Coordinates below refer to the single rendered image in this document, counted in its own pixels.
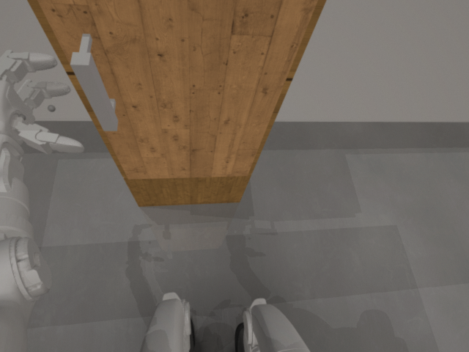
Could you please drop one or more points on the robot left hand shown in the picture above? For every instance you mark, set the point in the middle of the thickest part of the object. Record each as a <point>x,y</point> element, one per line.
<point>30,96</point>

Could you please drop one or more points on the robot left thigh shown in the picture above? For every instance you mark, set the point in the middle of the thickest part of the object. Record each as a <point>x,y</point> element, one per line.
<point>169,324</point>

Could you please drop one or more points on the left robot upper arm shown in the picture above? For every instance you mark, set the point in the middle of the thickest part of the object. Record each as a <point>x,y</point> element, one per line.
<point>24,277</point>

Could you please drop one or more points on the handle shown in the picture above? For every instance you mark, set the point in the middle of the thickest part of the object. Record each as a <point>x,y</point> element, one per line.
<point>86,72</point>

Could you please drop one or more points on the cupboard door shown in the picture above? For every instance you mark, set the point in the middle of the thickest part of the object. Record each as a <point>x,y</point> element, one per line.
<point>195,81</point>

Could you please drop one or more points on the robot left forearm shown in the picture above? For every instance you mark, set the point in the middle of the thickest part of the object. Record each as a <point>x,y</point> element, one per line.
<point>14,195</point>

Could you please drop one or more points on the robot thigh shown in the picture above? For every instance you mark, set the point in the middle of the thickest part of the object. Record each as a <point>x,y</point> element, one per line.
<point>169,324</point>
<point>268,328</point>

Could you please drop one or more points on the robot right thigh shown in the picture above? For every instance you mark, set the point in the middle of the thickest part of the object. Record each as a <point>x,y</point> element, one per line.
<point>268,328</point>

